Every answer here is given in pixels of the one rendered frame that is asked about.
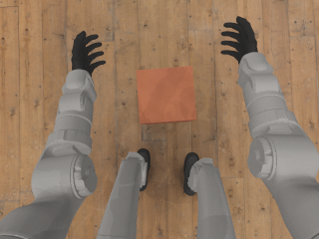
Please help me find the carton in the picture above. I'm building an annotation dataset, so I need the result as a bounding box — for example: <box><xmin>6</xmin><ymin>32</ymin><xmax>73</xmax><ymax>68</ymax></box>
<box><xmin>136</xmin><ymin>66</ymin><xmax>196</xmax><ymax>124</ymax></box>

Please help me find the robot left hand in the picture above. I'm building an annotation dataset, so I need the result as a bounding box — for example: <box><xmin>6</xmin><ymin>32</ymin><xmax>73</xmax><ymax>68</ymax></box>
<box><xmin>71</xmin><ymin>31</ymin><xmax>106</xmax><ymax>76</ymax></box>

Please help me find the robot right hand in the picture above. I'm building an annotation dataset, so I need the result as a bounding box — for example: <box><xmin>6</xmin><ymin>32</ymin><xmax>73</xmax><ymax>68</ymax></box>
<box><xmin>220</xmin><ymin>16</ymin><xmax>258</xmax><ymax>65</ymax></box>

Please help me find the right robot thigh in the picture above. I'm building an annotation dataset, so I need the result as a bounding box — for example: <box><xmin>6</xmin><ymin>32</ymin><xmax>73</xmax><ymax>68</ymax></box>
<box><xmin>190</xmin><ymin>162</ymin><xmax>236</xmax><ymax>239</ymax></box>

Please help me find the left robot forearm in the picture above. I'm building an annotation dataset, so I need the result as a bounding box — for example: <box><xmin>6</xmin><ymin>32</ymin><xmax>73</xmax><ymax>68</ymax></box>
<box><xmin>31</xmin><ymin>69</ymin><xmax>97</xmax><ymax>195</ymax></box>

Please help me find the robot left upper arm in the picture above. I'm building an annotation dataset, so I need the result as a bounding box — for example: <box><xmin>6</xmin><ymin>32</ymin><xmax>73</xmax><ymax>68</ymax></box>
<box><xmin>0</xmin><ymin>152</ymin><xmax>98</xmax><ymax>239</ymax></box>

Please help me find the robot right upper arm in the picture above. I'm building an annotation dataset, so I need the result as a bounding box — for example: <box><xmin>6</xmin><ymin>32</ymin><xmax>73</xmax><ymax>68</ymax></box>
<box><xmin>247</xmin><ymin>133</ymin><xmax>319</xmax><ymax>239</ymax></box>

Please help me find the right robot forearm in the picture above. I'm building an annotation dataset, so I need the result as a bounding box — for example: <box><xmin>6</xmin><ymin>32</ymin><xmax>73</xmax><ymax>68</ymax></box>
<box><xmin>237</xmin><ymin>52</ymin><xmax>319</xmax><ymax>173</ymax></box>

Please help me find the left robot foot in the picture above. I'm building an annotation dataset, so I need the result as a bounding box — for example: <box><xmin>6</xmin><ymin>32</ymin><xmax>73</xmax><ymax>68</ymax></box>
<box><xmin>138</xmin><ymin>148</ymin><xmax>151</xmax><ymax>191</ymax></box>

